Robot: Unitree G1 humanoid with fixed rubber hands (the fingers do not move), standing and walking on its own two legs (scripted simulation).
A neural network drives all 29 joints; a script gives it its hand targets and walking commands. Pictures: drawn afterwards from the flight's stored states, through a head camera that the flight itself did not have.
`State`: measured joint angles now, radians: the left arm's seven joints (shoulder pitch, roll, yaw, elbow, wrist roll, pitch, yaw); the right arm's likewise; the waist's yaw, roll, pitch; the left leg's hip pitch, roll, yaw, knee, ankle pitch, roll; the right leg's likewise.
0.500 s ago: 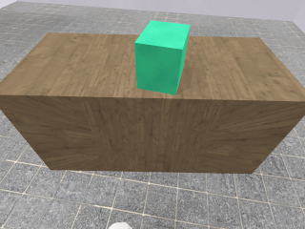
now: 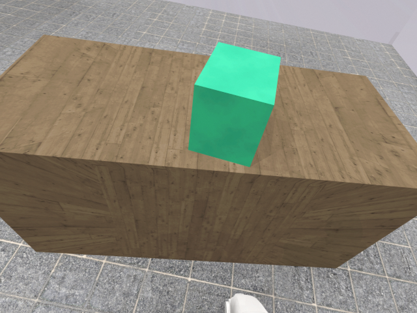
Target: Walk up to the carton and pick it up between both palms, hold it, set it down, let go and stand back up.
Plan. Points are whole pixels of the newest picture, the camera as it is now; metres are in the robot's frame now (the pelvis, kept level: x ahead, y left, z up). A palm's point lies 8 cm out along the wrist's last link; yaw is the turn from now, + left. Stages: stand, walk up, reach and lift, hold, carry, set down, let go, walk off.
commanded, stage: walk up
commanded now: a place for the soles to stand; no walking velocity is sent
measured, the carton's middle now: (234, 104) +0.65 -0.09 +0.04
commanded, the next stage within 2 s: none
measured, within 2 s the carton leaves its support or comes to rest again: neither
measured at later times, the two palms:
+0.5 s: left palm (115, 285) +0.20 +0.17 -0.11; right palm (343, 265) +0.25 -0.35 -0.11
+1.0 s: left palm (125, 241) +0.30 +0.17 -0.11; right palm (332, 232) +0.33 -0.35 -0.09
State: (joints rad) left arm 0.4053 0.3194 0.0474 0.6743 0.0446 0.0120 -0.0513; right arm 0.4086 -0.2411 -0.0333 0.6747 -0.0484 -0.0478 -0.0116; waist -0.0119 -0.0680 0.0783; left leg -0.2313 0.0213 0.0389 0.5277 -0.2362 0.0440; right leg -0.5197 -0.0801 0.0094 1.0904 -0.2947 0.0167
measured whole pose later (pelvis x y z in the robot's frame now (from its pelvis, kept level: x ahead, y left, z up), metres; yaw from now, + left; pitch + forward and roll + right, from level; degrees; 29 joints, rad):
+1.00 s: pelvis +0.21 -0.09 -0.01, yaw -1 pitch -1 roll -1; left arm 0.32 0.29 -0.01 0.67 0.00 0.00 -0.01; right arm 0.23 -0.27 0.01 0.67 0.00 0.01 0.00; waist 0.01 0.00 0.04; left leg -0.33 0.03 0.03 0.56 -0.21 0.01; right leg -0.20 0.00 -0.06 0.55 -0.32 -0.01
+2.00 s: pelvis +0.22 -0.07 +0.00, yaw +0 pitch -1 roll -1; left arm 0.38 0.28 0.00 0.70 0.01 0.00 0.00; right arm 0.28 -0.26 0.00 0.75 0.00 0.02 0.01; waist 0.00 0.00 0.02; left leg -0.31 -0.02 0.02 0.54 -0.22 0.04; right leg -0.17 -0.05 -0.08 0.52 -0.33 0.02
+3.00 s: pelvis +0.24 -0.07 +0.01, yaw -6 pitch -3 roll +0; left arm 0.30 0.33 0.05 0.29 -0.11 0.15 -0.09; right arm 0.36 -0.07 0.02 0.29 0.05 -0.08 -0.12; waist 0.04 -0.03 0.08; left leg -0.12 0.02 0.12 0.34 -0.16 0.02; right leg -0.02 -0.01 0.02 0.30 -0.23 0.02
